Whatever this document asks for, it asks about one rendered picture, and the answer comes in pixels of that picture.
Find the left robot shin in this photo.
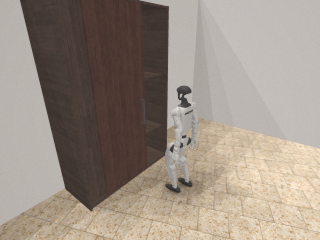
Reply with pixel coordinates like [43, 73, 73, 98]
[166, 165, 177, 188]

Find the robot left upper arm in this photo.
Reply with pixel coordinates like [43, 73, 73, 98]
[171, 107, 183, 134]

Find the handle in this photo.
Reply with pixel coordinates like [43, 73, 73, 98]
[140, 99, 146, 125]
[83, 116, 91, 148]

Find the robot right upper arm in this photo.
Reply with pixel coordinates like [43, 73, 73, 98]
[189, 102, 199, 125]

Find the robot left forearm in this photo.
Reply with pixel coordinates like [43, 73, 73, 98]
[173, 129, 182, 154]

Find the right robot foot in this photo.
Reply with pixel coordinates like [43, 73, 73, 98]
[178, 177, 192, 187]

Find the left robot hand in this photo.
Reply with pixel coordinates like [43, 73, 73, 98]
[170, 152, 179, 167]

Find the right robot hand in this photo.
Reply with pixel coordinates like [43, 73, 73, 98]
[189, 138, 198, 151]

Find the robot right forearm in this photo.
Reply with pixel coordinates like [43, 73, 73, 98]
[191, 122, 199, 139]

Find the wardrobe door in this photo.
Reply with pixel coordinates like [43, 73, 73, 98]
[54, 0, 106, 203]
[79, 0, 147, 195]

